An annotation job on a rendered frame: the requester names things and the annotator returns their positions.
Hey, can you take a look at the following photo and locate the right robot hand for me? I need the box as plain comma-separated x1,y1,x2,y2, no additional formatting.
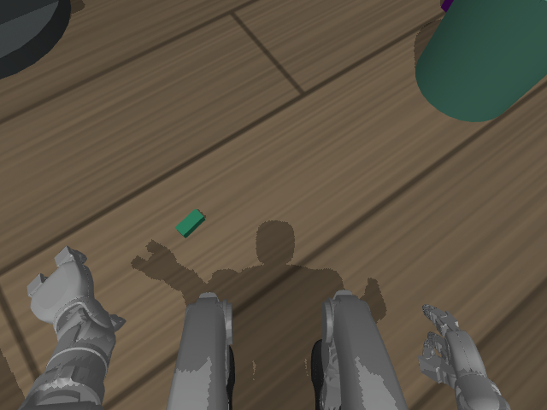
418,304,487,389

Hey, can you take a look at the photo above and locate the left robot arm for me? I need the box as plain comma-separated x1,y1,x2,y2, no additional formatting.
18,297,116,410

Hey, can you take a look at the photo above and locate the right robot foot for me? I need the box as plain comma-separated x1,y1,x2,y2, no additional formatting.
311,339,341,410

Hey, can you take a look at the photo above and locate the right robot arm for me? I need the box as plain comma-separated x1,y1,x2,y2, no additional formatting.
455,374,510,410

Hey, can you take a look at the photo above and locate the left robot hand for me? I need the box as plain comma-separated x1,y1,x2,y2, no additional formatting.
27,246,126,332

